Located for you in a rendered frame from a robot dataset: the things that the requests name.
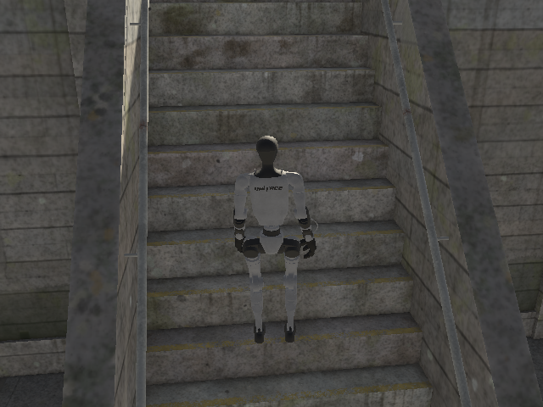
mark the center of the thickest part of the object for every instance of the robot right forearm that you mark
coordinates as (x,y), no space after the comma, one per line
(305,226)

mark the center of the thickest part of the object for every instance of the left robot upper arm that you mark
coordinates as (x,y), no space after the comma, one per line
(240,195)

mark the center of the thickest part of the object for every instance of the robot left forearm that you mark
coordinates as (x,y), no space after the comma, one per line
(239,227)

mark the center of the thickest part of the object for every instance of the left robot hand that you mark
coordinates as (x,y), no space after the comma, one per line
(239,243)

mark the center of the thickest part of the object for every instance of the right robot upper arm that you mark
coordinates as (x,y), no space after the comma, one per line
(296,180)

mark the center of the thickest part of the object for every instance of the right robot shin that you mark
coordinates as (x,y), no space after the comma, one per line
(290,303)

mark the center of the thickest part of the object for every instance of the right robot thigh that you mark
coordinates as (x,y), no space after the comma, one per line
(291,248)

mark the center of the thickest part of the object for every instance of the right robot hand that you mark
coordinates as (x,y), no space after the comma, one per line
(308,245)

